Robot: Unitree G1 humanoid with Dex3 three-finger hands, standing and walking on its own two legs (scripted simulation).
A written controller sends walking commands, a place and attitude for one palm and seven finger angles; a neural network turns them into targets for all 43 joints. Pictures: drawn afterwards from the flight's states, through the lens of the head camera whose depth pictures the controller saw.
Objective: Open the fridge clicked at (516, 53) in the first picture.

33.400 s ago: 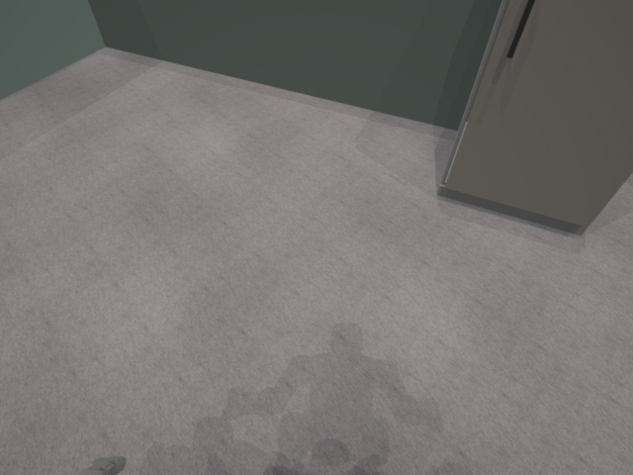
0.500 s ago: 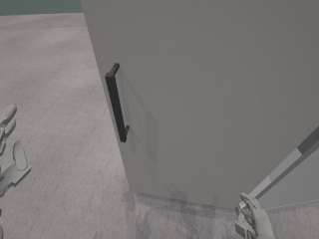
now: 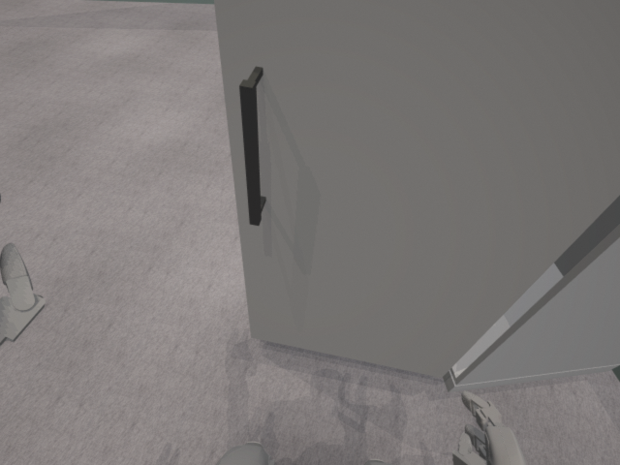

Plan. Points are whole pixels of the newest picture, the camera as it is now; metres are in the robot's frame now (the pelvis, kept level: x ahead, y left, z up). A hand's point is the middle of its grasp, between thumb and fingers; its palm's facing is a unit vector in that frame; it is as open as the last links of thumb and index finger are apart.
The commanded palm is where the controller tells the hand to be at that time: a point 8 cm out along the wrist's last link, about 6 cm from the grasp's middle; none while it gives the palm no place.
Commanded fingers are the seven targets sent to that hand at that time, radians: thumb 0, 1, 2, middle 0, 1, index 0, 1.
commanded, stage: step back with the hand held close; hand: left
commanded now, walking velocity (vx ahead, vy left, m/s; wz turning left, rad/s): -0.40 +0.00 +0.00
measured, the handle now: (256, 156) +0.53 +0.14 +0.10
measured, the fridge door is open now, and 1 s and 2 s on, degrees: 71 71 71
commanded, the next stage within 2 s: stop stepping back and stand still in 0.30 s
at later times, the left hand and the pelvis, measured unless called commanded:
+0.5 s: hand out of the picture +0.08 +0.29 +0.19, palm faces +0.46 -0.79 -0.41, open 7.4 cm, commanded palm +0.02 +0.32 +0.20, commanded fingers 0.00 0.90 0.90 -0.20 -0.30 -0.20 -0.30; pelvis -0.12 +0.02 +0.01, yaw +1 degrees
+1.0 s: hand out of the picture +0.01 +0.29 +0.19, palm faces +0.41 -0.81 -0.43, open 7.4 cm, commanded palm -0.06 +0.33 +0.20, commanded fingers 0.00 0.90 0.90 -0.20 -0.30 -0.20 -0.30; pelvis -0.20 +0.03 +0.02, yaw -1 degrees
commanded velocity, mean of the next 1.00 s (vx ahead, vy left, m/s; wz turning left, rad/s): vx -0.01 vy -0.04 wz -0.03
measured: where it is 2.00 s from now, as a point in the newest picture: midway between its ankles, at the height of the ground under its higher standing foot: outside the picture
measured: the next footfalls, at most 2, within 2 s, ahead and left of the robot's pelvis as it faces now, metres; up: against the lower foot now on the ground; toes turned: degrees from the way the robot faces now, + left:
right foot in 0.16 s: +0.04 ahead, -0.14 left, +0.00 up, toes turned +8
left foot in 0.34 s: +0.03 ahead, +0.11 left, +0.00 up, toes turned +4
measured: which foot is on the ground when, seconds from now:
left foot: down 0.00-0.20, up 0.22-0.32, down 0.34-0.62, up 0.64-0.80, down 0.82-1.00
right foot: down 0.00-0.04, up 0.06-0.14, down 0.16-0.36, up 0.38-0.62, down 0.64-0.82, up 0.84-1.00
